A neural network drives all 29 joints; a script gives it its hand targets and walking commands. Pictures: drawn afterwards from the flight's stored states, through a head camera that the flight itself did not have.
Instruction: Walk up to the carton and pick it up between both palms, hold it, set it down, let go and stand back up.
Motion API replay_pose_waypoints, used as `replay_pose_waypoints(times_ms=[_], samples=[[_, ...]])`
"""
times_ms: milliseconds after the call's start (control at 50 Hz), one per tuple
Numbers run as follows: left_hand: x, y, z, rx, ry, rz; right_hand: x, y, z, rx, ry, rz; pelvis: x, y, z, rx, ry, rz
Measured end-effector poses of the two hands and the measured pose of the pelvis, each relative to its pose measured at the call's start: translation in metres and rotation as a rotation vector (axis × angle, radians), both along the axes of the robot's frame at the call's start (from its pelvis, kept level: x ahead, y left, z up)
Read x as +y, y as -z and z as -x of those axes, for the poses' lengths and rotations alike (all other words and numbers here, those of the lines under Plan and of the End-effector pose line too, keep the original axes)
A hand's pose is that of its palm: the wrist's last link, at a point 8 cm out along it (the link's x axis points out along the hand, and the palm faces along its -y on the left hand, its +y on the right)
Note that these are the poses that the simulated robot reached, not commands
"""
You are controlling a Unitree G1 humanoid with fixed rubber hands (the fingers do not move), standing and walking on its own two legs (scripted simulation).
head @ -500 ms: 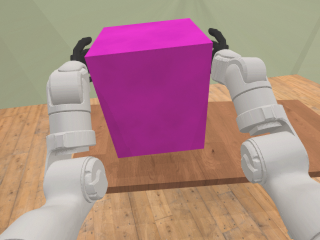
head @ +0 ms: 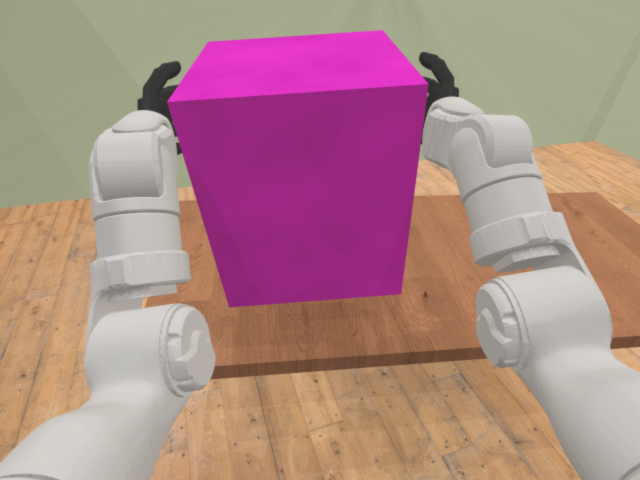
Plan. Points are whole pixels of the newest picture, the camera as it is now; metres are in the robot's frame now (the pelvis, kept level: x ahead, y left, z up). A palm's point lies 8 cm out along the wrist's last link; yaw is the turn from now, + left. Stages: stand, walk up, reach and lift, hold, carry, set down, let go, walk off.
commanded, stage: hold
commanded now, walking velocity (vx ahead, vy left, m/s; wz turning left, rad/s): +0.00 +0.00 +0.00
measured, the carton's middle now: (305, 169) +0.39 +0.00 +0.26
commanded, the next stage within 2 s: none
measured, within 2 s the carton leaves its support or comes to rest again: neither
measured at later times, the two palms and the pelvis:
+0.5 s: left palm (155, 142) +0.36 +0.16 +0.31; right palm (438, 124) +0.37 -0.14 +0.33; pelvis +0.01 +0.00 +0.00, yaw -1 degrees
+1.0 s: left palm (146, 132) +0.36 +0.17 +0.32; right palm (431, 121) +0.37 -0.14 +0.33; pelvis +0.01 +0.00 +0.00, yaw +0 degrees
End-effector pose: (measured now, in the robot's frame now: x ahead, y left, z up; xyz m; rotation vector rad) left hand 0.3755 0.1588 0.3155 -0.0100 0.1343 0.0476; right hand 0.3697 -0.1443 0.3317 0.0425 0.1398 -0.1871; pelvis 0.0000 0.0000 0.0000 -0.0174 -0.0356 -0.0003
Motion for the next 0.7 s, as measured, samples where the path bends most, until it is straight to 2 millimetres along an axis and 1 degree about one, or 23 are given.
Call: replay_pose_waypoints(times_ms=[100, 200, 280, 320, 380, 440, 580, 700], samples=[[0.003, -0.002, -0.003, -0.034, 0.003, -0.004, 0.003, -0.004, -0.002, -0.032, 0.002, 0.003, 0.004, -0.001, -0.007, -0.008, 0.010, 0.001], [0.008, 0.003, 0.002, -0.026, -0.007, -0.023, 0.008, 0.001, -0.001, -0.021, -0.013, 0.020, 0.008, -0.002, -0.013, -0.035, 0.014, 0.001], [0.010, 0.009, 0.004, -0.012, -0.017, -0.016, 0.010, 0.004, -0.002, -0.009, -0.020, 0.019, 0.009, -0.001, -0.014, -0.042, 0.011, 0.002], [0.011, 0.009, 0.008, -0.028, -0.032, -0.014, 0.011, 0.004, -0.002, -0.015, -0.032, 0.012, 0.009, -0.001, -0.014, -0.037, 0.014, -0.001], [0.009, 0.007, 0.016, -0.052, -0.051, -0.025, 0.009, 0.003, 0.000, -0.031, -0.046, 0.012, 0.008, -0.002, -0.013, -0.043, 0.014, -0.003], [0.005, 0.007, 0.018, -0.044, -0.050, -0.023, 0.005, 0.004, 0.003, -0.023, -0.045, 0.010, 0.006, -0.002, -0.011, -0.046, 0.013, -0.003], [-0.005, -0.001, 0.015, -0.027, -0.036, -0.002, -0.005, 0.003, 0.005, -0.008, -0.026, -0.008, 0.001, -0.001, -0.004, -0.031, 0.014, -0.002], [-0.007, -0.008, 0.013, -0.028, -0.032, 0.005, -0.007, 0.000, 0.005, -0.010, -0.023, -0.002, -0.003, -0.001, -0.003, -0.025, 0.010, -0.002]])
